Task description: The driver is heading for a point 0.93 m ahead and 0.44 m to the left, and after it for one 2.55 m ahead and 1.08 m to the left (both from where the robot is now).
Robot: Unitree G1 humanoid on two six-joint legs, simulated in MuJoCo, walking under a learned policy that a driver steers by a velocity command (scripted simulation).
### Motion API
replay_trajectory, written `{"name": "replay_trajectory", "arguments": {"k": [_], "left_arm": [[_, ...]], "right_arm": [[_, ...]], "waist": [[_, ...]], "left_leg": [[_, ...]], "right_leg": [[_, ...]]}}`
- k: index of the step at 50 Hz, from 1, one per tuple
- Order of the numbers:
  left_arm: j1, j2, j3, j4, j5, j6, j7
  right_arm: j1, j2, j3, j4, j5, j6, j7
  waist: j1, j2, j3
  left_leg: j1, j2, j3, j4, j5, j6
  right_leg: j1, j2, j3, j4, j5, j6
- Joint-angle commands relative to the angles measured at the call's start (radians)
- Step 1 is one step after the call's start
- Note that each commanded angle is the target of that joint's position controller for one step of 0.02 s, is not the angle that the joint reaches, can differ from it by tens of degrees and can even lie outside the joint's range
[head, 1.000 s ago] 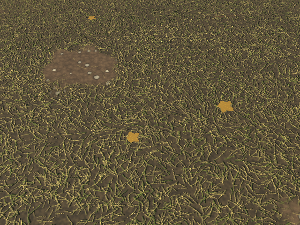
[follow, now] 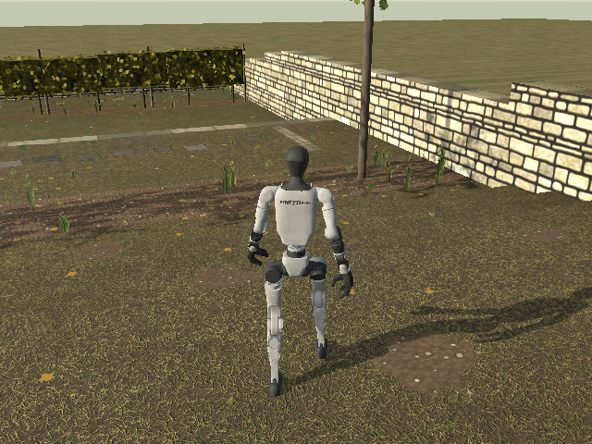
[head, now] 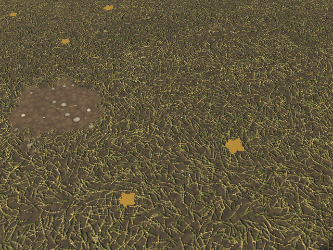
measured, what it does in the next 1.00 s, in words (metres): walks ahead, turning left: right foot, then left foot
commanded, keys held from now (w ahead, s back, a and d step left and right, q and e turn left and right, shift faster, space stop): w+q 1.00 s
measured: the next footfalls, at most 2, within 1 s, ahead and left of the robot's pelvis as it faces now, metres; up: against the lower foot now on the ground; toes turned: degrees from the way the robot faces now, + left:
right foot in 0.08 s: +0.22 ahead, -0.15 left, +0.00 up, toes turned +0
left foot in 0.64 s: +0.46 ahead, +0.15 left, +0.00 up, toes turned +23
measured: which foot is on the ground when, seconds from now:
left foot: down 0.00-0.10, up 0.12-0.62, down 0.64-1.00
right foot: up 0.00-0.06, down 0.08-0.66, up 0.68-1.00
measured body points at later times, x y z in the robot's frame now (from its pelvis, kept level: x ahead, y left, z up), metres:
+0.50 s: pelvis +0.26 -0.04 +0.00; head +0.27 -0.02 +0.45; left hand +0.20 +0.23 -0.14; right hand +0.47 -0.25 -0.11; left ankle +0.40 +0.15 -0.69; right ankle +0.18 -0.15 -0.74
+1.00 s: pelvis +0.54 +0.10 +0.00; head +0.55 +0.12 +0.45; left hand +0.59 +0.38 -0.11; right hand +0.64 -0.10 -0.14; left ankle +0.43 +0.13 -0.74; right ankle +0.78 +0.04 -0.69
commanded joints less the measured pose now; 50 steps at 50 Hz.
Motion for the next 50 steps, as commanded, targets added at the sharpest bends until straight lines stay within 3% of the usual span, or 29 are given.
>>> {"name": "replay_trajectory", "arguments": {"k": [1, 3, 4, 5, 6, 7, 8, 9, 12, 15, 18, 22, 26, 29, 31, 32, 33, 34, 35, 36, 37, 38, 39, 40, 41, 43, 46, 48, 50], "left_arm": [[-0.078, 0.097, 0.019, -0.080, -0.004, -0.024, -0.011], [0.091, 0.155, 0.050, -0.037, -0.003, -0.031, -0.006], [0.282, 0.211, 0.076, 0.013, 0.001, -0.033, 0.004], [0.420, 0.310, 0.099, 0.041, 0.025, -0.028, 0.011], [0.433, 0.261, 0.080, 0.045, 0.025, -0.029, 0.003], [0.340, 0.187, 0.055, 0.031, 0.021, -0.034, 0.001], [0.249, 0.145, 0.041, 0.012, 0.018, -0.037, 0.002], [0.177, 0.115, 0.032, 0.006, 0.022, -0.042, -0.001], [0.117, 0.074, 0.023, 0.020, 0.037, -0.053, -0.002], [0.146, 0.108, 0.033, 0.038, 0.043, -0.058, 0.014], [0.181, 0.127, 0.036, 0.047, 0.047, -0.052, 0.030], [0.230, 0.153, 0.042, 0.050, 0.036, -0.038, 0.044], [0.306, 0.173, 0.052, 0.067, 0.021, -0.010, 0.042], [0.282, 0.211, 0.064, 0.051, 0.009, 0.010, 0.044], [0.252, 0.235, 0.069, 0.037, 0.002, 0.026, 0.047], [0.243, 0.228, 0.064, 0.026, 0.003, 0.025, 0.048], [0.278, 0.109, 0.032, -0.011, 0.042, 0.010, 0.043], [0.296, 0.063, 0.008, -0.060, 0.024, -0.037, 0.029], [0.152, 0.147, 0.028, -0.088, -0.019, -0.071, 0.017], [0.258, 0.056, -0.017, -0.028, 0.150, -0.075, -0.031], [0.223, 0.055, -0.012, -0.040, 0.164, -0.077, -0.025], [0.228, 0.050, -0.021, -0.062, 0.165, -0.074, -0.017], [0.220, 0.049, -0.025, -0.065, 0.147, -0.065, -0.017], [0.225, 0.086, -0.021, -0.064, 0.117, -0.052, -0.017], [0.209, 0.097, -0.024, -0.071, 0.106, -0.038, -0.010], [0.147, 0.084, -0.042, -0.103, 0.110, -0.026, 0.007], [0.031, 0.037, -0.069, -0.144, 0.095, -0.006, 0.008], [-0.022, 0.044, -0.075, -0.158, 0.092, 0.006, -0.008], [-0.071, 0.067, -0.075, -0.164, 0.093, 0.000, -0.012]], "right_arm": [[-0.002, -0.175, -0.039, -0.031, 0.010, 0.001, -0.006], [-0.042, -0.180, -0.040, -0.048, 0.007, 0.008, -0.005], [-0.046, -0.146, -0.026, -0.063, -0.004, 0.011, -0.004], [0.043, -0.037, 0.003, -0.089, -0.014, 0.005, -0.002], [0.058, -0.033, 0.007, -0.086, 0.007, -0.012, -0.002], [-0.006, -0.131, -0.022, -0.101, 0.036, -0.020, -0.001], [-0.061, -0.145, -0.027, -0.120, 0.041, -0.023, -0.004], [-0.079, -0.135, -0.032, -0.121, 0.031, -0.020, -0.010], [-0.042, -0.074, -0.039, -0.112, 0.022, 0.021, -0.009], [-0.102, -0.075, -0.048, -0.150, 0.017, 0.044, -0.010], [-0.166, -0.073, -0.051, -0.180, 0.010, 0.040, 0.002], [-0.304, -0.049, -0.035, -0.234, 0.003, 0.033, 0.030], [-0.416, -0.039, -0.022, -0.304, 0.006, 0.031, 0.058], [-0.389, -0.076, -0.036, -0.336, 0.010, 0.035, 0.072], [-0.196, -0.147, -0.076, -0.304, 0.018, 0.039, 0.068], [-0.026, -0.215, -0.114, -0.260, 0.019, 0.043, 0.051], [0.036, -0.317, -0.137, -0.238, 0.019, 0.052, 0.027], [0.017, -0.339, -0.127, -0.279, 0.005, 0.032, 0.036], [0.019, -0.249, -0.101, -0.275, -0.004, 0.018, 0.042], [0.160, -0.098, -0.063, -0.144, -0.106, -0.039, 0.039], [0.078, -0.055, -0.043, -0.150, -0.094, -0.056, 0.049], [-0.004, -0.046, -0.032, -0.155, -0.082, -0.062, 0.051], [-0.079, -0.048, -0.023, -0.180, -0.078, -0.059, 0.056], [-0.116, -0.060, -0.019, -0.199, -0.078, -0.061, 0.059], [-0.115, -0.060, -0.014, -0.208, -0.086, -0.067, 0.063], [-0.116, -0.086, -0.011, -0.218, -0.094, -0.084, 0.073], [-0.068, -0.113, -0.014, -0.209, -0.087, -0.085, 0.098], [0.034, -0.156, -0.036, -0.185, -0.084, -0.072, 0.119], [0.091, -0.153, -0.046, -0.171, -0.091, -0.059, 0.130]], "waist": [[0.056, 0.093, 0.093], [0.159, 0.100, -0.006], [0.236, 0.071, -0.138], [0.222, -0.149, -0.307], [0.216, -0.271, -0.377], [0.199, -0.187, -0.228], [0.171, -0.144, -0.126], [0.138, -0.096, -0.068], [0.076, -0.101, -0.017], [0.071, -0.051, 0.024], [0.084, -0.030, 0.045], [0.130, -0.002, 0.084], [0.166, 0.003, 0.110], [0.117, -0.046, 0.051], [-0.002, -0.071, -0.069], [-0.086, -0.033, -0.156], [-0.034, 0.197, -0.215], [0.020, 0.245, -0.379], [-0.037, 0.113, -0.306], [-0.043, 0.054, -0.141], [-0.004, 0.041, 0.004], [0.048, 0.062, -0.027], [0.086, 0.069, -0.018], [0.102, 0.050, -0.033], [0.099, 0.037, -0.044], [0.097, 0.039, -0.022], [0.071, 0.056, -0.004], [0.035, 0.080, 0.009], [0.016, 0.076, 0.026]], "left_leg": [[-0.104, 0.300, -0.161, -0.027, 0.264, 0.155], [-0.130, 0.256, -0.132, 0.172, 0.513, 0.120], [-0.247, 0.191, -0.091, 0.414, 0.491, 0.083], [-0.590, 0.043, -0.004, 0.806, 0.138, 0.008], [-0.725, -0.009, -0.115, 1.018, -0.289, 0.007], [-0.802, 0.051, -0.160, 1.113, -0.236, 0.025], [-0.815, 0.103, -0.131, 1.113, -0.149, 0.041], [-0.773, 0.140, -0.124, 1.066, -0.068, 0.043], [-0.652, 0.189, -0.128, 0.984, 0.029, 0.038], [-0.735, 0.190, -0.141, 0.921, 0.133, 0.020], [-0.797, 0.177, -0.144, 0.780, 0.267, 0.003], [-0.795, 0.167, -0.055, 0.591, 0.358, 0.005], [-0.840, 0.150, 0.004, 0.483, 0.279, 0.034], [-0.702, 0.075, 0.085, 0.456, 0.141, 0.081], [-0.431, -0.012, 0.127, 0.427, 0.095, 0.134], [-0.147, -0.027, 0.071, 0.356, 0.149, 0.176], [0.140, 0.203, -0.326, 0.328, 0.122, 0.271], [0.332, 0.384, -0.885, 0.137, -0.048, 0.450], [0.309, 0.363, -0.800, 0.071, -0.025, 0.382], [0.176, 0.259, -0.568, 0.110, -0.218, 0.254], [0.029, 0.217, -0.490, 0.097, -0.146, 0.255], [-0.054, 0.190, -0.427, 0.092, -0.095, 0.248], [-0.186, 0.174, -0.387, 0.072, -0.042, 0.244], [-0.268, 0.184, -0.379, 0.049, 0.008, 0.265], [-0.302, 0.187, -0.379, 0.033, 0.040, 0.283], [-0.375, 0.168, -0.341, 0.015, 0.127, 0.287], [-0.490, 0.094, -0.235, 0.038, 0.318, 0.259], [-0.433, 0.119, -0.268, 0.064, 0.384, 0.270], [-0.304, 0.175, -0.346, 0.092, 0.395, 0.275]], "right_leg": [[0.066, 0.015, 0.009, -0.053, -0.028, -0.028], [0.312, 0.060, -0.020, -0.083, -0.074, -0.060], [0.584, 0.014, 0.025, -0.064, -0.098, -0.095], [0.953, -0.239, 0.390, -0.118, -0.294, -0.205], [0.960, -0.338, 0.719, -0.303, -0.484, -0.259], [0.827, -0.311, 0.618, -0.335, -0.562, -0.215], [0.693, -0.283, 0.475, -0.351, -0.501, -0.180], [0.568, -0.246, 0.362, -0.383, -0.399, -0.162], [0.406, -0.180, 0.139, -0.451, -0.214, -0.143], [0.403, -0.180, 0.034, -0.484, -0.117, -0.166], [0.450, -0.179, -0.043, -0.494, -0.054, -0.168], [0.507, -0.177, -0.147, -0.500, 0.005, -0.157], [0.665, -0.213, -0.202, -0.429, 0.124, -0.151], [0.715, -0.221, -0.247, -0.277, 0.549, -0.124], [0.675, -0.197, -0.271, 0.011, 0.787, -0.095], [0.516, -0.157, -0.280, 0.262, 0.640, -0.051], [0.149, -0.041, -0.268, 0.611, -0.122, 0.003], [-0.117, 0.138, -0.019, 0.841, -0.600, 0.026], [-0.234, 0.081, 0.085, 0.859, -0.527, 0.000], [-0.247, 0.038, 0.169, 0.774, -0.355, -0.057], [-0.267, 0.015, 0.127, 0.725, -0.331, -0.056], [-0.215, -0.011, 0.122, 0.668, -0.270, -0.067], [-0.143, -0.030, 0.111, 0.653, -0.221, -0.066], [-0.112, -0.035, 0.100, 0.654, -0.202, -0.056], [-0.116, -0.039, 0.100, 0.641, -0.186, -0.037], [-0.115, -0.046, 0.080, 0.517, -0.123, 0.004], [0.066, -0.005, -0.002, 0.188, 0.033, 0.038], [0.105, 0.033, -0.038, 0.077, 0.039, 0.042], [0.060, 0.043, -0.018, -0.015, 0.061, 0.031]]}}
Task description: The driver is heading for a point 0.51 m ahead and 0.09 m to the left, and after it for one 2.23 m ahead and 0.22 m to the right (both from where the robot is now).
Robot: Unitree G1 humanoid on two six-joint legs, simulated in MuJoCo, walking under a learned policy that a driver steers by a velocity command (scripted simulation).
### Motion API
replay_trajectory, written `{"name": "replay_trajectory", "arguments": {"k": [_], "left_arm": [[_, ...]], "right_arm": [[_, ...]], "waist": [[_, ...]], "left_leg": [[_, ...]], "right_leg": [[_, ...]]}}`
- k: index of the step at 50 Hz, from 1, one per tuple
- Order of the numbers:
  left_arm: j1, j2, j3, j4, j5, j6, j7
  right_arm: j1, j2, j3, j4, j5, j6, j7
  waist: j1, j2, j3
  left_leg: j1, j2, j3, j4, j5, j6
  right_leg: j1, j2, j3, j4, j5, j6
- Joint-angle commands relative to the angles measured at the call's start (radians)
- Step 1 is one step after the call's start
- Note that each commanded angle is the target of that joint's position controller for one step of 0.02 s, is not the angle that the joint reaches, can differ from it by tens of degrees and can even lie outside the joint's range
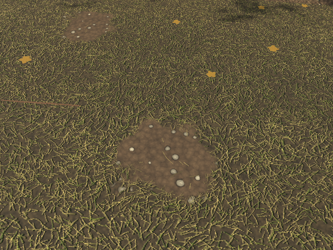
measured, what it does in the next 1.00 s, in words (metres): walks ahead: right foot, then left foot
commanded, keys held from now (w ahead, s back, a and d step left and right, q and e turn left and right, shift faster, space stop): w+q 0.52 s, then e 0.48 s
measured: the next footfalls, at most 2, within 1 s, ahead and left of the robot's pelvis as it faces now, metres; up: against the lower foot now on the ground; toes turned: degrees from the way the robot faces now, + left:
right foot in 0.10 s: +0.25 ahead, -0.14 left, +0.00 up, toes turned +3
left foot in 0.64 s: +0.48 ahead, +0.20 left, +0.00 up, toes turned +23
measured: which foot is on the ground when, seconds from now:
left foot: down 0.00-0.12, up 0.14-0.62, down 0.64-1.00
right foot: up 0.00-0.08, down 0.10-0.66, up 0.68-1.00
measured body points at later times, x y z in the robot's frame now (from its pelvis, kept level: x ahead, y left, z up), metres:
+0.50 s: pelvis +0.28 -0.03 +0.00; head +0.29 -0.01 +0.45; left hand +0.16 +0.18 -0.14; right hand +0.52 -0.17 -0.11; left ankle +0.41 +0.17 -0.68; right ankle +0.21 -0.15 -0.74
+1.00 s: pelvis +0.44 +0.07 +0.00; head +0.47 +0.07 +0.45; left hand +0.48 +0.33 -0.12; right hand +0.61 -0.19 -0.11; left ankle +0.44 +0.18 -0.74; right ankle +0.48 -0.04 -0.70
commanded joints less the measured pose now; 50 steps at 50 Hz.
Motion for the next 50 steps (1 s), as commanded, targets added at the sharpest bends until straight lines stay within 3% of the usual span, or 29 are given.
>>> {"name": "replay_trajectory", "arguments": {"k": [1, 4, 5, 6, 7, 8, 9, 10, 12, 13, 15, 17, 23, 27, 30, 32, 33, 34, 35, 36, 37, 38, 39, 40, 42, 44, 47, 48, 50], "left_arm": [[-0.142, 0.107, 0.017, -0.086, -0.005, -0.015, -0.001], [-0.060, 0.169, 0.039, -0.059, -0.040, -0.036, 0.018], [0.088, 0.206, 0.059, -0.017, -0.059, -0.053, 0.025], [0.284, 0.246, 0.069, 0.026, -0.047, -0.069, 0.028], [0.448, 0.224, 0.059, 0.057, -0.034, -0.063, 0.022], [0.466, 0.197, 0.063, 0.085, -0.011, -0.062, 0.025], [0.328, 0.169, 0.061, 0.060, -0.027, -0.062, 0.024], [0.224, 0.101, 0.042, 0.036, -0.031, -0.056, 0.033], [0.184, 0.025, 0.021, 0.027, -0.027, -0.052, 0.049], [0.175, 0.024, 0.025, 0.028, -0.020, -0.055, 0.056], [0.185, 0.056, 0.044, 0.045, -0.010, -0.070, 0.058], [0.228, 0.075, 0.054, 0.070, 0.007, -0.081, 0.053], [0.318, 0.111, 0.067, 0.120, 0.017, -0.094, 0.014], [0.373, 0.141, 0.078, 0.150, 0.010, -0.084, 0.004], [0.383, 0.182, 0.098, 0.166, -0.018, -0.059, 0.001], [0.391, 0.191, 0.102, 0.160, -0.018, -0.055, -0.007], [0.488, 0.089, 0.074, 0.150, 0.000, -0.059, -0.015], [0.549, 0.003, 0.031, 0.125, 0.011, -0.064, -0.040], [0.304, 0.092, 0.067, 0.081, -0.022, -0.054, -0.055], [0.213, 0.084, 0.070, 0.053, -0.025, -0.053, -0.051], [0.242, 0.129, 0.081, 0.072, -0.006, -0.049, -0.030], [0.292, 0.099, 0.075, 0.087, 0.002, -0.046, -0.015], [0.326, 0.023, 0.054, 0.100, -0.007, -0.042, -0.010], [0.368, -0.002, 0.050, 0.115, -0.014, -0.036, -0.011], [0.410, 0.024, 0.062, 0.118, -0.020, -0.027, -0.027], [0.361, 0.037, 0.065, 0.079, -0.014, -0.023, -0.048], [0.280, 0.075, 0.066, 0.006, -0.015, -0.026, -0.044], [0.311, 0.069, 0.066, 0.005, -0.007, -0.032, -0.044], [0.285, 0.084, 0.075, -0.032, -0.007, -0.036, -0.041]], "right_arm": [[0.052, -0.211, -0.065, -0.040, -0.002, 0.004, 0.010], [-0.008, -0.208, -0.071, -0.047, -0.010, 0.014, -0.008], [-0.022, -0.191, -0.064, -0.056, -0.016, 0.012, -0.012], [0.026, -0.089, -0.035, -0.092, -0.025, 0.001, -0.017], [0.160, 0.001, -0.008, -0.096, -0.033, -0.015, -0.015], [-0.025, -0.109, -0.037, -0.109, -0.009, -0.003, -0.013], [-0.072, -0.121, -0.043, -0.105, 0.004, 0.006, -0.035], [-0.055, -0.131, -0.045, -0.077, 0.001, 0.012, -0.058], [-0.085, -0.082, -0.023, -0.071, -0.022, 0.020, -0.053], [-0.099, -0.064, -0.019, -0.073, -0.016, 0.024, -0.043], [-0.147, -0.062, -0.013, -0.081, 0.006, 0.025, -0.023], [-0.197, -0.059, -0.004, -0.096, 0.008, 0.030, -0.010], [-0.293, -0.077, 0.007, -0.136, 0.010, 0.059, -0.008], [-0.393, -0.104, -0.004, -0.174, 0.015, 0.069, -0.020], [-0.414, -0.134, -0.025, -0.189, 0.025, 0.054, -0.037], [-0.315, -0.221, -0.060, -0.161, 0.055, 0.033, -0.062], [-0.167, -0.289, -0.079, -0.126, 0.051, 0.032, -0.078], [0.079, -0.300, -0.075, -0.075, 0.039, 0.046, -0.085], [0.187, -0.272, -0.088, -0.036, 0.010, 0.037, -0.104], [0.087, -0.316, -0.110, -0.029, 0.023, 0.013, -0.123], [-0.047, -0.259, -0.101, -0.055, 0.057, 0.013, -0.132], [-0.128, -0.186, -0.074, -0.072, 0.078, 0.017, -0.134], [-0.171, -0.156, -0.064, -0.084, 0.077, 0.019, -0.130], [-0.197, -0.153, -0.065, -0.098, 0.062, 0.020, -0.128], [-0.288, -0.204, -0.088, -0.152, 0.031, 0.013, -0.138], [-0.312, -0.239, -0.106, -0.180, 0.012, 0.016, -0.150], [-0.291, -0.225, -0.112, -0.197, 0.018, 0.016, -0.157], [-0.295, -0.230, -0.114, -0.217, 0.008, 0.015, -0.159], [-0.315, -0.237, -0.116, -0.239, 0.015, 0.013, -0.159]], "waist": [[0.007, 0.086, 0.048], [0.086, 0.087, 0.005], [0.141, 0.062, -0.098], [0.171, -0.106, -0.318], [0.168, -0.315, -0.521], [0.238, -0.111, -0.235], [0.179, -0.062, -0.056], [0.138, -0.037, -0.011], [0.099, -0.038, -0.028], [0.094, -0.032, -0.042], [0.096, -0.026, -0.013], [0.106, -0.019, 0.003], [0.105, -0.035, 0.043], [0.116, -0.025, 0.085], [0.077, -0.061, 0.062], [0.031, -0.060, -0.044], [0.032, 0.054, -0.276], [-0.022, 0.242, -0.538], [-0.122, 0.097, -0.419], [-0.068, 0.103, -0.215], [-0.008, 0.103, -0.136], [0.053, 0.101, -0.107], [0.089, 0.094, -0.069], [0.120, 0.072, -0.075], [0.163, 0.051, -0.092], [0.139, 0.072, -0.088], [0.106, 0.070, -0.061], [0.091, 0.064, -0.078], [0.084, 0.060, -0.063]], "left_leg": [[-0.050, 0.287, -0.240, -0.093, 0.421, 0.184], [0.035, 0.277, -0.247, 0.002, 0.601, 0.100], [-0.043, 0.205, -0.202, 0.136, 0.639, 0.041], [-0.218, 0.043, -0.128, 0.407, 0.416, -0.034], [-0.562, -0.090, -0.061, 0.713, -0.297, -0.092], [-0.765, 0.003, -0.068, 0.905, -0.256, -0.061], [-0.772, 0.085, -0.050, 0.921, -0.127, -0.034], [-0.696, 0.152, -0.035, 0.870, -0.024, -0.026], [-0.578, 0.218, -0.021, 0.810, 0.051, -0.028], [-0.570, 0.223, -0.012, 0.781, 0.052, -0.032], [-0.587, 0.245, 0.008, 0.693, 0.082, -0.050], [-0.617, 0.260, 0.032, 0.603, 0.178, -0.066], [-0.581, 0.229, 0.092, 0.395, 0.365, -0.056], [-0.582, 0.196, 0.105, 0.261, 0.316, -0.033], [-0.431, 0.120, 0.154, 0.142, 0.277, -0.016], [-0.072, 0.070, 0.165, 0.110, 0.533, 0.062], [0.356, 0.211, 0.051, 0.275, 0.929, 0.216], [0.696, 0.531, -0.382, 0.128, 1.001, 0.434], [0.605, 0.522, -0.396, 0.036, 0.943, 0.353], [0.375, 0.482, -0.240, 0.003, 0.903, 0.265], [0.189, 0.453, -0.138, -0.025, 0.877, 0.227], [0.038, 0.433, -0.076, -0.075, 0.867, 0.197], [-0.104, 0.423, -0.014, -0.135, 0.849, 0.177], [-0.189, 0.409, 0.033, -0.181, 0.818, 0.173], [-0.303, 0.360, 0.163, -0.226, 0.684, 0.161], [-0.320, 0.336, 0.224, -0.223, 0.588, 0.150], [-0.160, 0.436, 0.149, -0.195, 0.544, 0.162], [-0.160, 0.437, 0.162, -0.157, 0.527, 0.165], [-0.122, 0.455, 0.168, -0.105, 0.451, 0.150]], "right_leg": [[0.117, 0.054, -0.043, -0.129, 0.033, -0.012], [0.281, 0.071, -0.060, -0.195, 0.048, -0.098], [0.537, 0.053, -0.061, -0.135, 0.096, -0.159], [0.925, -0.105, 0.117, -0.088, 0.247, -0.326], [1.314, -0.360, 0.559, -0.232, 0.124, -0.532], [1.125, -0.328, 0.596, -0.354, -0.203, -0.391], [0.872, -0.297, 0.451, -0.407, -0.413, -0.298], [0.705, -0.264, 0.345, -0.458, -0.391, -0.270], [0.605, -0.219, 0.194, -0.516, -0.143, -0.262], [0.613, -0.202, 0.128, -0.534, -0.089, -0.259], [0.591, -0.181, -0.002, -0.566, -0.023, -0.259], [0.590, -0.181, -0.093, -0.580, 0.098, -0.275], [0.618, -0.178, -0.263, -0.535, 0.380, -0.268], [0.747, -0.194, -0.279, -0.494, 0.417, -0.237], [0.784, -0.181, -0.282, -0.381, 0.629, -0.207], [0.639, -0.121, -0.297, -0.213, 0.702, -0.136], [0.414, -0.060, -0.311, 0.018, 0.403, -0.053], [0.170, 0.063, -0.244, 0.323, -0.531, 0.015], [0.053, 0.086, -0.086, 0.505, -0.723, -0.003], [-0.004, 0.013, -0.029, 0.551, -0.714, -0.030], [0.047, -0.046, -0.032, 0.532, -0.706, -0.027], [0.137, -0.069, -0.022, 0.475, -0.687, -0.026], [0.227, -0.078, -0.023, 0.447, -0.631, -0.016], [0.304, -0.064, -0.035, 0.443, -0.557, -0.007], [0.391, -0.021, -0.085, 0.423, -0.403, -0.001], [0.393, -0.012, -0.109, 0.397, -0.314, 0.008], [0.270, -0.058, -0.031, 0.268, -0.327, -0.002], [0.303, -0.040, -0.044, 0.319, -0.279, -0.005], [0.280, -0.033, -0.047, 0.261, -0.311, -0.012]]}}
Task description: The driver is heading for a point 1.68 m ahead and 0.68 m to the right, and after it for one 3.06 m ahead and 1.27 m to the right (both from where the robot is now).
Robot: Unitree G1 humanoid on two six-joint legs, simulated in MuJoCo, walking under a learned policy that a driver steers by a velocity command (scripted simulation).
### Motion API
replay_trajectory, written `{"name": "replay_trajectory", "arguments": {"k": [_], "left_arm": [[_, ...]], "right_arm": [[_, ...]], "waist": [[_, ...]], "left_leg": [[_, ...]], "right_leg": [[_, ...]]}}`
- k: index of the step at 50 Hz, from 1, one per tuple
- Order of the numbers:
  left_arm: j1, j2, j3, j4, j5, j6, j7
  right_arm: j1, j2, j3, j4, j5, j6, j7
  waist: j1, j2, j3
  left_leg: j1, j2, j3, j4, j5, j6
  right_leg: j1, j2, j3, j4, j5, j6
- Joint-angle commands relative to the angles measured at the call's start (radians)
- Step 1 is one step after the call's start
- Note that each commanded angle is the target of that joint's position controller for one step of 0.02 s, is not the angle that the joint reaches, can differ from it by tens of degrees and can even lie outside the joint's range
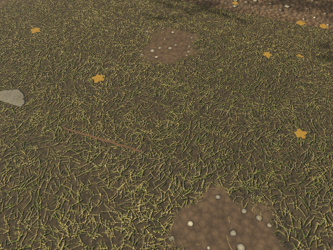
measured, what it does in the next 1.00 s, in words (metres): steps on the spot, turning right: right foot, then left foot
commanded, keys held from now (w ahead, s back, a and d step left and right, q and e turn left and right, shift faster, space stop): e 0.78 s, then w+e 0.14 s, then w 0.08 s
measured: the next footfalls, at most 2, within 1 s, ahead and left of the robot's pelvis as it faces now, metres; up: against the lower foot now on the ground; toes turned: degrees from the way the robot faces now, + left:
right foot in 0.08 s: +0.05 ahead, -0.12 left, +0.00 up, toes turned -8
left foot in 0.70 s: +0.06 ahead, +0.13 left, +0.00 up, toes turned -26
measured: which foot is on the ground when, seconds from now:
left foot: down 0.00-0.08, up 0.10-0.68, down 0.70-1.00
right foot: up 0.00-0.06, down 0.08-0.70, up 0.72-1.00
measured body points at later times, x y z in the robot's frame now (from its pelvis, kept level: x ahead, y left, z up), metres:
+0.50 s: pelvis +0.02 -0.03 +0.01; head +0.05 -0.05 +0.45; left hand +0.21 +0.20 -0.08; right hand +0.07 -0.34 -0.10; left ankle +0.03 +0.15 -0.67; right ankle +0.01 -0.11 -0.74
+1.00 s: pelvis +0.02 +0.04 +0.01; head +0.05 +0.04 +0.46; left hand +0.27 +0.22 -0.10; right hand -0.01 -0.24 -0.08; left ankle +0.03 +0.14 -0.74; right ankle -0.07 -0.10 -0.66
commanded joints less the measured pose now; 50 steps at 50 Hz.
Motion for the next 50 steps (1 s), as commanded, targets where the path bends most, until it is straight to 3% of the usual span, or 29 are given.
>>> {"name": "replay_trajectory", "arguments": {"k": [1, 2, 3, 4, 5, 6, 7, 8, 9, 10, 11, 13, 17, 22, 26, 30, 32, 34, 35, 36, 37, 38, 39, 40, 41, 42, 45, 47, 50], "left_arm": [[0.064, 0.084, 0.024, -0.079, -0.011, -0.007, 0.005], [0.065, 0.083, 0.028, -0.086, -0.021, -0.009, 0.007], [0.083, 0.079, 0.035, -0.090, -0.030, -0.017, 0.010], [0.096, 0.102, 0.052, -0.093, -0.034, -0.029, 0.020], [0.095, 0.239, 0.093, -0.116, -0.031, -0.050, 0.049], [0.122, 0.345, 0.125, -0.154, -0.031, -0.073, 0.042], [0.183, 0.296, 0.129, -0.097, 0.009, -0.089, 0.041], [0.156, 0.262, 0.130, -0.089, 0.000, -0.090, 0.035], [0.114, 0.214, 0.119, -0.099, -0.026, -0.079, 0.031], [0.079, 0.179, 0.108, -0.101, -0.041, -0.066, 0.029], [0.050, 0.171, 0.105, -0.120, -0.037, -0.049, 0.029], [0.042, 0.156, 0.098, -0.148, -0.019, -0.034, 0.033], [0.092, 0.170, 0.098, -0.178, -0.025, -0.042, 0.024], [0.110, 0.191, 0.097, -0.222, -0.039, -0.043, 0.009], [0.084, 0.207, 0.095, -0.256, -0.040, -0.040, 0.004], [0.056, 0.218, 0.096, -0.274, -0.037, -0.026, 0.002], [0.016, 0.220, 0.093, -0.274, -0.040, -0.012, -0.001], [-0.007, 0.205, 0.080, -0.254, -0.045, 0.006, -0.007], [0.032, 0.167, 0.064, -0.232, -0.041, 0.012, -0.007], [0.085, 0.080, 0.038, -0.253, -0.037, 0.016, -0.001], [0.106, 0.119, 0.056, -0.276, -0.002, 0.004, 0.022], [0.054, 0.180, 0.065, -0.252, 0.013, 0.012, 0.040], [0.051, 0.202, 0.076, -0.230, 0.011, 0.020, 0.059], [0.089, 0.211, 0.083, -0.195, 0.010, 0.027, 0.062], [0.098, 0.193, 0.078, -0.189, 0.022, 0.027, 0.052], [0.071, 0.198, 0.077, -0.195, 0.025, 0.020, 0.036], [0.017, 0.153, 0.074, -0.191, -0.017, 0.023, 0.014], [-0.014, 0.138, 0.074, -0.192, -0.014, 0.022, 0.021], [-0.030, 0.110, 0.061, -0.185, 0.002, 0.023, 0.034]], "right_arm": [[-0.091, -0.161, -0.038, -0.108, 0.026, -0.020, -0.003], [-0.076, -0.167, -0.037, -0.107, 0.032, -0.015, -0.001], [-0.074, -0.161, -0.033, -0.099, 0.025, -0.011, 0.003], [-0.044, -0.125, -0.018, -0.087, 0.021, -0.008, 0.011], [0.041, -0.039, 0.003, -0.117, 0.029, -0.006, 0.017], [-0.052, -0.085, 0.000, -0.203, 0.036, -0.023, 0.007], [-0.135, -0.118, -0.002, -0.200, 0.046, -0.008, 0.016], [-0.157, -0.133, -0.005, -0.215, 0.054, 0.010, 0.010], [-0.127, -0.164, -0.016, -0.204, 0.041, 0.018, -0.003], [-0.102, -0.146, -0.009, -0.197, 0.022, 0.022, -0.013], [-0.071, -0.134, 0.000, -0.191, 0.010, 0.024, -0.015], [-0.035, -0.116, 0.008, -0.177, 0.017, 0.030, -0.012], [-0.024, -0.126, 0.018, -0.169, 0.018, 0.057, 0.000], [-0.041, -0.114, 0.044, -0.160, 0.014, 0.070, -0.009], [-0.036, -0.094, 0.069, -0.161, 0.013, 0.071, -0.001], [-0.001, -0.097, 0.086, -0.164, 0.030, 0.062, 0.008], [0.042, -0.097, 0.089, -0.162, 0.043, 0.055, 0.018], [0.069, -0.110, 0.084, -0.169, 0.062, 0.044, 0.032], [0.080, -0.138, 0.072, -0.179, 0.059, 0.034, 0.034], [0.107, -0.247, 0.042, -0.196, 0.051, 0.013, 0.023], [0.054, -0.299, 0.022, -0.225, 0.002, 0.001, 0.027], [0.034, -0.240, 0.025, -0.219, -0.006, 0.002, 0.027], [-0.050, -0.178, 0.039, -0.236, 0.025, -0.005, 0.037], [-0.137, -0.121, 0.058, -0.273, 0.035, -0.010, 0.043], [-0.149, -0.107, 0.062, -0.287, 0.038, -0.010, 0.039], [-0.141, -0.105, 0.065, -0.288, 0.042, -0.018, 0.030], [0.048, -0.107, 0.066, -0.214, 0.016, -0.023, 0.027], [0.130, -0.094, 0.068, -0.164, 0.011, -0.023, 0.050], [0.158, -0.097, 0.061, -0.112, 0.010, -0.025, 0.086]], "waist": [[0.039, 0.099, -0.060], [0.025, 0.093, -0.063], [0.031, 0.098, -0.069], [0.025, 0.058, -0.088], [-0.025, -0.182, -0.157], [0.037, -0.237, -0.147], [0.093, -0.082, -0.124], [0.079, -0.060, -0.108], [0.054, -0.035, -0.123], [0.017, -0.022, -0.117], [-0.006, 0.012, -0.109], [-0.008, 0.005, -0.125], [0.015, -0.028, -0.131], [0.051, -0.042, -0.129], [0.067, -0.055, -0.133], [0.078, -0.070, -0.144], [0.051, -0.057, -0.142], [0.017, -0.037, -0.134], [0.013, -0.007, -0.147], [0.046, 0.188, -0.197], [0.060, 0.202, -0.142], [0.029, 0.096, -0.106], [0.066, 0.095, -0.073], [0.088, 0.130, -0.067], [0.083, 0.166, -0.058], [0.066, 0.126, -0.033], [-0.028, 0.134, 0.020], [-0.052, 0.150, 0.032], [-0.043, 0.159, 0.026]], "left_leg": [[0.069, 0.361, -0.165, -0.040, 0.230, 0.203], [0.077, 0.361, -0.170, -0.005, 0.179, 0.192], [0.057, 0.356, -0.168, 0.044, 0.110, 0.165], [0.037, 0.326, -0.152, 0.115, 0.003, 0.115], [-0.017, 0.161, 0.011, 0.357, -0.271, -0.011], [-0.297, -0.025, -0.081, 0.524, -0.579, -0.091], [-0.396, 0.004, -0.233, 0.633, -0.583, -0.098], [-0.438, 0.022, -0.266, 0.734, -0.544, -0.108], [-0.433, 0.038, -0.289, 0.828, -0.521, -0.117], [-0.411, 0.049, -0.303, 0.874, -0.490, -0.120], [-0.372, 0.061, -0.308, 0.876, -0.417, -0.125], [-0.359, 0.041, -0.298, 0.873, -0.276, -0.143], [-0.382, 0.036, -0.288, 0.845, -0.223, -0.182], [-0.364, 0.053, -0.275, 0.707, -0.281, -0.210], [-0.280, 0.037, -0.242, 0.540, -0.317, -0.188], [-0.191, -0.007, -0.225, 0.383, -0.296, -0.149], [-0.104, -0.030, -0.210, 0.246, -0.220, -0.117], [0.041, -0.029, -0.201, 0.050, -0.031, -0.049], [0.151, 0.051, -0.248, 0.002, 0.115, 0.038], [0.315, 0.314, -0.498, -0.012, 0.551, 0.303], [0.308, 0.522, -0.678, -0.075, 0.627, 0.483], [0.238, 0.505, -0.609, -0.124, 0.480, 0.408], [0.154, 0.385, -0.472, -0.123, 0.370, 0.301], [0.094, 0.301, -0.366, -0.132, 0.278, 0.231], [0.058, 0.263, -0.306, -0.145, 0.205, 0.208], [0.073, 0.257, -0.295, -0.183, 0.064, 0.196], [0.280, 0.266, -0.295, -0.221, -0.164, 0.173], [0.377, 0.290, -0.297, -0.222, -0.148, 0.188], [0.405, 0.316, -0.291, -0.229, -0.099, 0.231]], "right_leg": [[0.080, -0.029, 0.037, -0.160, -0.040, -0.018], [0.129, -0.002, 0.002, -0.242, 0.018, -0.033], [0.193, 0.030, -0.010, -0.310, 0.110, -0.061], [0.260, 0.056, 0.004, -0.400, 0.261, -0.106], [0.362, -0.109, 0.221, -0.508, 0.888, -0.279], [0.480, -0.265, 0.550, -0.579, 0.977, -0.495], [0.513, -0.245, 0.500, -0.581, 0.876, -0.465], [0.517, -0.211, 0.436, -0.573, 0.827, -0.408], [0.494, -0.197, 0.390, -0.557, 0.862, -0.381], [0.439, -0.192, 0.357, -0.549, 0.897, -0.363], [0.371, -0.173, 0.332, -0.567, 0.872, -0.348], [0.362, -0.127, 0.303, -0.572, 0.845, -0.348], [0.399, -0.103, 0.330, -0.560, 0.759, -0.353], [0.399, -0.114, 0.434, -0.542, 0.601, -0.361], [0.341, -0.092, 0.498, -0.523, 0.510, -0.354], [0.306, -0.083, 0.582, -0.516, 0.451, -0.353], [0.265, -0.063, 0.603, -0.499, 0.426, -0.344], [0.177, -0.029, 0.609, -0.479, 0.347, -0.312], [0.106, 0.017, 0.578, -0.426, 0.217, -0.247], [-0.064, 0.174, 0.399, -0.215, -0.097, -0.100], [-0.243, 0.234, 0.244, 0.008, -0.322, 0.022], [-0.252, 0.145, 0.207, 0.176, -0.275, 0.057], [-0.215, 0.135, 0.181, 0.291, -0.195, 0.078], [-0.179, 0.141, 0.164, 0.375, -0.085, 0.095], [-0.157, 0.135, 0.145, 0.424, -0.004, 0.093], [-0.179, 0.121, 0.138, 0.406, 0.042, 0.083], [-0.336, 0.098, 0.180, 0.285, 0.125, 0.066], [-0.396, 0.084, 0.196, 0.163, 0.164, 0.058], [-0.400, 0.070, 0.174, 0.027, 0.186, 0.044]]}}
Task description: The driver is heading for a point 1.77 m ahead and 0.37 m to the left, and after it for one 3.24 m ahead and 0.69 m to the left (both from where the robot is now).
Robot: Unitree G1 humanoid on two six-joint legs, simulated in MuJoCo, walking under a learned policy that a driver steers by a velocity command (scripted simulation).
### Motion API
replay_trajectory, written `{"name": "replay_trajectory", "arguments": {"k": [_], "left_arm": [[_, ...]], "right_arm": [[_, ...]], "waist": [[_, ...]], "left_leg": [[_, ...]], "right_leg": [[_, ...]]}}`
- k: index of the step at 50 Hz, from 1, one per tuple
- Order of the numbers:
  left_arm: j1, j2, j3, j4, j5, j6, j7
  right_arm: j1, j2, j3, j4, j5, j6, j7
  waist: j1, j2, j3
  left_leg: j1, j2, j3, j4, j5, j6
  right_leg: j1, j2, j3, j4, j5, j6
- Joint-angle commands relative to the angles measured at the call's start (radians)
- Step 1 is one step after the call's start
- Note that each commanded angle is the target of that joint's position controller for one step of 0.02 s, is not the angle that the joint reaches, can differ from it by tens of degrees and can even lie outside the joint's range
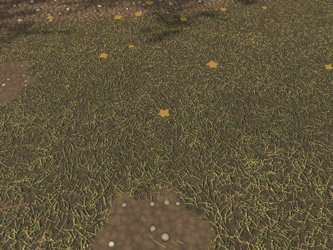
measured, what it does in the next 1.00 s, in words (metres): goes down: right foot, then left foot 0.15 m lower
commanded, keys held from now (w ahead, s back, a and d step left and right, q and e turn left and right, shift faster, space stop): w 1.00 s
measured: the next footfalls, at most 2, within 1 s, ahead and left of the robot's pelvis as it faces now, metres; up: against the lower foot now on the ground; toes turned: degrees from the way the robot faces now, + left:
right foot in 0.30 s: +0.15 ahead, -0.19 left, +0.00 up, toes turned -5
left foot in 0.76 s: +0.51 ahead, -0.01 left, -0.15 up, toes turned -1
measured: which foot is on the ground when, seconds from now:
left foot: down 0.00-0.32, up 0.34-0.74, down 0.76-1.00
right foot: up 0.00-0.28, down 0.30-0.78, up 0.80-1.00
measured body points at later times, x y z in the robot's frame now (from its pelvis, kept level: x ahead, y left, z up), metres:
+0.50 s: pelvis +0.17 -0.10 -0.03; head +0.19 -0.10 +0.42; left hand +0.18 +0.14 -0.16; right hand +0.34 -0.34 -0.13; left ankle +0.22 +0.04 -0.69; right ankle +0.11 -0.19 -0.75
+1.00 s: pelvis +0.51 -0.10 -0.16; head +0.53 -0.10 +0.29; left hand +0.65 +0.12 -0.29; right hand +0.47 -0.34 -0.31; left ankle +0.47 -0.01 -0.90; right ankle +0.64 -0.25 -0.85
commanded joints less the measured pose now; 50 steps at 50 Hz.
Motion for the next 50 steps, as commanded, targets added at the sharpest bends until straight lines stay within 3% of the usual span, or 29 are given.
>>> {"name": "replay_trajectory", "arguments": {"k": [1, 8, 9, 13, 15, 16, 17, 18, 19, 20, 22, 23, 25, 27, 28, 31, 34, 35, 37, 38, 39, 40, 41, 42, 43, 44, 45, 47, 50], "left_arm": [[-0.089, 0.027, -0.004, -0.083, 0.010, -0.016, 0.009], [-0.117, -0.005, -0.036, -0.107, 0.015, 0.000, -0.020], [-0.082, -0.002, -0.036, -0.105, 0.020, -0.005, -0.017], [-0.059, 0.011, -0.027, -0.108, 0.012, -0.037, -0.012], [0.128, 0.061, 0.008, -0.051, -0.003, -0.076, -0.011], [0.269, 0.126, 0.025, -0.007, 0.009, -0.093, 0.016], [0.395, 0.162, 0.009, -0.020, 0.002, -0.099, 0.022], [0.427, 0.110, 0.011, 0.019, 0.015, -0.114, 0.011], [0.340, 0.062, -0.006, 0.038, -0.014, -0.119, -0.001], [0.259, 0.005, -0.030, 0.016, -0.027, -0.105, -0.011], [0.142, -0.068, -0.066, 0.012, 0.000, -0.082, -0.010], [0.060, -0.104, -0.082, -0.009, 0.020, -0.072, 0.011], [0.044, -0.098, -0.095, -0.012, 0.038, -0.095, 0.048], [0.141, -0.022, -0.085, 0.030, 0.031, -0.088, 0.051], [0.192, -0.015, -0.086, 0.061, 0.039, -0.083, 0.036], [0.279, -0.021, -0.099, 0.118, 0.018, -0.096, -0.003], [0.371, -0.019, -0.104, 0.194, -0.013, -0.083, 0.012], [0.397, -0.005, -0.100, 0.219, -0.017, -0.069, 0.016], [0.368, 0.041, -0.089, 0.231, -0.003, -0.051, -0.006], [0.319, 0.045, -0.094, 0.233, 0.039, -0.045, -0.036], [0.473, -0.086, -0.118, 0.261, 0.053, -0.052, -0.070], [0.403, -0.067, -0.123, 0.206, 0.028, -0.059, -0.083], [0.159, -0.035, -0.107, 0.099, -0.003, -0.070, -0.089], [0.028, -0.023, -0.106, 0.061, -0.015, -0.082, -0.076], [0.004, -0.010, -0.101, 0.057, 0.002, -0.085, -0.042], [0.067, 0.009, -0.094, 0.087, 0.027, -0.080, -0.016], [0.033, -0.008, -0.096, 0.104, 0.048, -0.063, -0.015], [-0.003, -0.088, -0.120, 0.080, 0.043, -0.024, -0.020], [-0.100, -0.094, -0.137, 0.045, 0.022, -0.010, -0.035]], "right_arm": [[0.108, -0.132, -0.044, 0.028, -0.003, -0.008, 0.027], [0.083, -0.138, -0.048, 0.081, -0.023, -0.021, 0.016], [0.060, -0.151, -0.053, 0.079, -0.048, -0.023, 0.010], [0.000, -0.172, -0.059, 0.079, -0.024, -0.009, -0.015], [0.006, -0.189, -0.060, 0.087, -0.044, 0.000, -0.007], [0.092, -0.068, -0.033, 0.084, -0.081, 0.003, 0.010], [0.125, 0.015, -0.004, 0.032, -0.078, -0.024, 0.044], [-0.073, -0.028, -0.015, -0.017, -0.018, -0.039, 0.058], [-0.156, -0.081, -0.033, -0.034, -0.008, -0.036, 0.033], [-0.124, -0.116, -0.046, -0.011, -0.020, -0.026, 0.011], [-0.069, -0.050, -0.021, 0.018, -0.052, 0.002, 0.012], [-0.034, -0.017, -0.002, 0.033, -0.073, 0.012, 0.026], [-0.070, -0.019, 0.005, 0.036, -0.074, 0.009, 0.056], [-0.127, -0.030, 0.003, 0.027, -0.037, 0.007, 0.056], [-0.170, -0.037, 0.005, 0.005, -0.028, 0.018, 0.055], [-0.221, -0.088, -0.003, -0.019, -0.048, 0.048, 0.031], [-0.314, -0.073, 0.015, -0.024, -0.069, 0.060, 0.021], [-0.321, -0.075, 0.014, -0.019, -0.057, 0.060, 0.019], [-0.168, -0.127, -0.014, 0.043, -0.035, 0.047, 0.008], [0.099, -0.177, -0.046, 0.118, -0.024, 0.036, 0.008], [0.407, -0.216, -0.070, 0.164, -0.035, 0.039, 0.020], [0.545, -0.227, -0.075, 0.204, -0.048, 0.043, 0.042], [0.503, -0.239, -0.086, 0.224, -0.049, 0.051, 0.030], [0.329, -0.244, -0.085, 0.193, -0.041, 0.048, 0.024], [0.187, -0.142, -0.049, 0.174, -0.046, 0.041, 0.022], [0.097, -0.062, -0.016, 0.137, -0.036, 0.033, 0.023], [0.022, 0.003, 0.011, 0.118, -0.030, 0.022, 0.026], [0.032, -0.046, -0.003, 0.142, 0.000, -0.009, 0.013], [0.055, -0.148, -0.042, 0.163, -0.014, -0.022, 0.041]], "waist": [[-0.044, 0.118, 0.067], [-0.019, 0.125, 0.080], [0.011, 0.141, 0.076], [0.041, 0.107, 0.076], [0.137, 0.057, 0.004], [0.145, -0.164, -0.137], [0.148, -0.248, -0.269], [0.236, -0.174, 0.007], [0.181, -0.092, 0.103], [0.120, -0.049, 0.091], [0.020, -0.037, 0.118], [-0.007, -0.003, 0.092], [0.014, -0.030, 0.057], [0.070, -0.022, 0.032], [0.082, -0.024, 0.064], [0.092, 0.002, 0.141], [0.163, 0.032, 0.184], [0.178, 0.033, 0.190], [0.102, 0.072, 0.134], [-0.024, 0.092, 0.062], [-0.081, 0.255, -0.269], [-0.174, 0.280, -0.409], [-0.203, 0.125, -0.230], [-0.141, 0.046, -0.031], [-0.078, -0.058, 0.035], [0.006, 0.006, 0.032], [0.044, -0.006, 0.119], [0.070, 0.043, 0.048], [0.037, 0.017, 0.045]], "left_leg": [[0.234, 0.313, -0.252, -0.117, -0.016, 0.222], [0.064, 0.322, -0.158, -0.125, 0.027, 0.218], [0.062, 0.346, -0.164, -0.099, 0.050, 0.207], [0.034, 0.329, -0.118, 0.040, -0.015, 0.158], [-0.154, 0.224, -0.031, 0.383, 0.131, 0.125], [-0.361, 0.100, 0.033, 0.780, -0.081, 0.041], [-0.651, -0.085, -0.134, 1.048, -0.448, 0.007], [-0.889, -0.075, -0.275, 1.117, -0.398, 0.034], [-0.904, 0.015, -0.275, 1.132, -0.299, 0.046], [-0.832, 0.058, -0.268, 1.145, -0.244, 0.038], [-0.726, 0.110, -0.286, 1.047, -0.097, 0.048], [-0.679, 0.128, -0.312, 0.934, 0.061, 0.063], [-0.615, 0.108, -0.284, 0.722, 0.374, 0.048], [-0.424, 0.061, -0.172, 0.482, 0.718, -0.003], [-0.364, 0.054, -0.158, 0.471, 0.732, -0.016], [-0.368, 0.075, -0.173, 0.393, 0.615, -0.036], [-0.515, 0.111, -0.200, 0.165, 0.507, -0.031], [-0.490, 0.108, -0.182, 0.107, 0.514, -0.027], [-0.217, 0.068, -0.096, 0.054, 0.506, -0.004], [0.123, 0.089, -0.104, 0.108, 0.615, 0.048], [0.753, 0.217, -0.228, 0.490, 1.017, 0.265], [0.912, 0.402, -0.504, 0.505, 1.087, 0.435], [0.821, 0.396, -0.661, 0.317, 0.453, 0.360], [0.528, 0.398, -0.649, 0.177, 0.054, 0.315], [0.280, 0.374, -0.603, 0.081, -0.028, 0.277], [0.052, 0.373, -0.584, 0.015, 0.038, 0.313], [-0.194, 0.354, -0.514, -0.095, 0.125, 0.328], [-0.261, 0.259, -0.397, -0.096, 0.143, 0.296], [-0.296, 0.216, -0.301, -0.068, 0.353, 0.252]], "right_leg": [[-0.293, -0.030, -0.003, -0.144, 0.028, -0.016], [-0.036, -0.046, -0.117, -0.306, -0.034, -0.104], [-0.005, -0.067, -0.069, -0.255, 0.022, -0.126], [0.141, -0.026, -0.147, -0.358, -0.089, -0.167], [0.515, 0.075, -0.251, -0.443, -0.014, -0.196], [0.809, -0.036, -0.041, -0.480, 0.089, -0.322], [1.043, -0.242, 0.425, -0.629, 0.187, -0.515], [0.867, -0.296, 0.513, -0.750, 0.008, -0.468], [0.704, -0.313, 0.417, -0.744, -0.161, -0.412], [0.569, -0.292, 0.364, -0.720, -0.166, -0.406], [0.338, -0.264, 0.245, -0.718, -0.085, -0.376], [0.280, -0.213, 0.186, -0.704, -0.144, -0.334], [0.230, -0.129, 0.068, -0.653, -0.108, -0.306], [0.096, -0.035, -0.065, -0.566, -0.175, -0.286], [0.020, -0.051, -0.043, -0.559, -0.221, -0.296], [0.078, -0.116, 0.060, -0.486, -0.302, -0.326], [0.382, -0.132, 0.141, -0.364, -0.280, -0.304], [0.430, -0.121, 0.154, -0.335, -0.226, -0.297], [0.401, -0.083, 0.107, -0.176, 0.011, -0.284], [0.241, -0.047, 0.051, 0.060, 0.110, -0.232], [-0.087, 0.078, -0.048, 0.479, -0.143, -0.121], [-0.271, 0.153, -0.040, 0.841, -0.625, -0.073], [-0.548, 0.132, -0.012, 0.771, -0.512, -0.088], [-0.623, 0.027, -0.028, 0.714, -0.376, -0.118], [-0.549, -0.040, 0.012, 0.547, -0.162, -0.140], [-0.352, -0.106, 0.044, 0.311, -0.020, -0.148], [-0.214, -0.147, 0.024, 0.088, 0.055, -0.154], [-0.059, -0.137, -0.056, -0.120, 0.011, -0.135], [0.098, -0.080, -0.106, -0.373, 0.159, -0.131]]}}
Keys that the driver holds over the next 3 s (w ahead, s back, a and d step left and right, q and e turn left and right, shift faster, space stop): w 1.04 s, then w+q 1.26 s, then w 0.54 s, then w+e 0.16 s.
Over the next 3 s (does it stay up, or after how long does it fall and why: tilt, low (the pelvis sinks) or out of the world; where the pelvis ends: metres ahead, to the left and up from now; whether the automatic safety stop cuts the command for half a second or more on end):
stays up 1.52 0.34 -0.31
